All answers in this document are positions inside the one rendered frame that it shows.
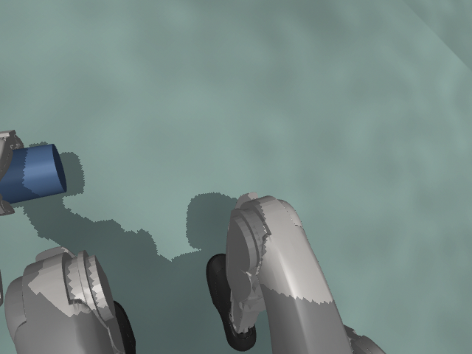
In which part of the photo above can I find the right robot hand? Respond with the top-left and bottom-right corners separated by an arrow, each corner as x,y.
344,325 -> 386,354

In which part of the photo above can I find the right robot foot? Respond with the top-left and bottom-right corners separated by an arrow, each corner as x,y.
206,254 -> 257,352

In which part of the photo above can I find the bottle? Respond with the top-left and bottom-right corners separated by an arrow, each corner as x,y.
0,144 -> 67,204

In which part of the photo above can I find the left robot hand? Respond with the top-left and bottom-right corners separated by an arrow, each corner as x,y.
0,130 -> 24,216

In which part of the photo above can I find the left robot foot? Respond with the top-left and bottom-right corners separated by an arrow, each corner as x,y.
114,301 -> 136,354

